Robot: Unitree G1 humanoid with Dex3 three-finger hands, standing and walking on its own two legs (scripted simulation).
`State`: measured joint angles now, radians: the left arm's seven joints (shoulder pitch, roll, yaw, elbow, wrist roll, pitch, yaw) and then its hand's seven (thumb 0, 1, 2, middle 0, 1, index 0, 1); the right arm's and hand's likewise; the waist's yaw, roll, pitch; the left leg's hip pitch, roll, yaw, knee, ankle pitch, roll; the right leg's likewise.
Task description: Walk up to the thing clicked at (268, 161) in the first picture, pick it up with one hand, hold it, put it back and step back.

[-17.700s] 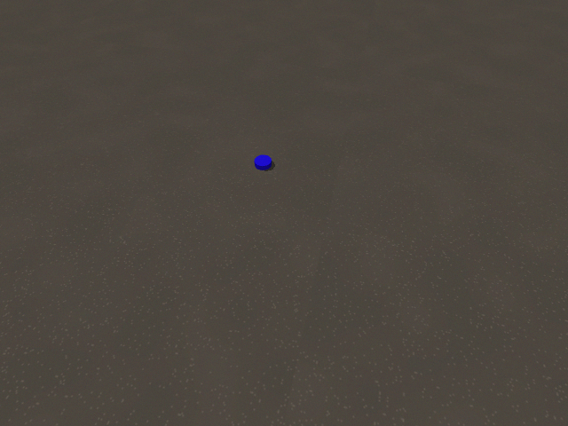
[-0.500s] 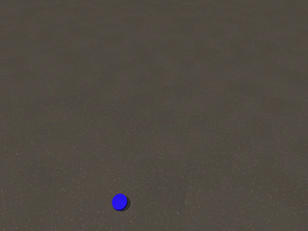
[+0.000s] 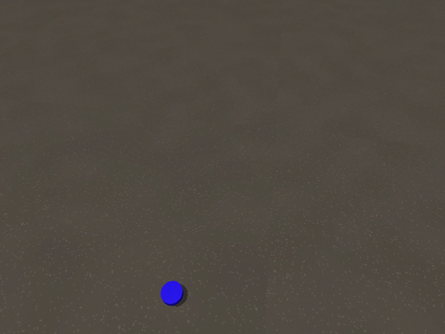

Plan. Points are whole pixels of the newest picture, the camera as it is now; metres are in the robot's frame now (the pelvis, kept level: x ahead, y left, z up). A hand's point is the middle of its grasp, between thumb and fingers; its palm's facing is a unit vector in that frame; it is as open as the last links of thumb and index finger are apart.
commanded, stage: stand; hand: left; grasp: from above
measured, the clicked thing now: (172, 293) +0.41 +0.22 -0.77
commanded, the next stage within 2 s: rise first in 0.64 s
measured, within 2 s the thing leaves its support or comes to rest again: neither
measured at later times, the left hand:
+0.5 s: hand out of the picture +0.07 +0.26 -0.16, palm faces -0.03 -0.94 -0.35, open 7.4 cm
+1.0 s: hand out of the picture +0.15 +0.25 -0.17, palm faces -0.03 -0.93 -0.36, open 9.3 cm
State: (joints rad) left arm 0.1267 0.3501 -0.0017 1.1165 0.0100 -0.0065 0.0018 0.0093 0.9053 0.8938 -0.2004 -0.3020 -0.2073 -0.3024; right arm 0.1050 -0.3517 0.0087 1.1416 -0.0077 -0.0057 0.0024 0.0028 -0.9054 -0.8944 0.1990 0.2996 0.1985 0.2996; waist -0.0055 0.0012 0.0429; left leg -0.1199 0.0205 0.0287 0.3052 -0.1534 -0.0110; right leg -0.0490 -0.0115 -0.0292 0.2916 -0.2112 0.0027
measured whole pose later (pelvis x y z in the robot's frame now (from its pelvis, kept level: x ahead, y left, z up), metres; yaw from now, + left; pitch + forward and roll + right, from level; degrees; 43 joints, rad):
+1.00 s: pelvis -0.01 +0.00 -0.02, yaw +0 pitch +7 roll +0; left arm -0.05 0.33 0.14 1.02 0.12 0.01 -0.01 0.01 0.43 0.94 -0.13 -0.72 -0.14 -0.72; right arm 0.22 -0.26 -0.02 0.78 0.03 -0.03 -0.02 0.00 -0.93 -0.90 0.20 0.30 0.20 0.30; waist -0.02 -0.01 0.01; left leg -0.44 0.02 0.02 0.57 -0.25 -0.01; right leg -0.37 -0.01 -0.03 0.57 -0.32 0.00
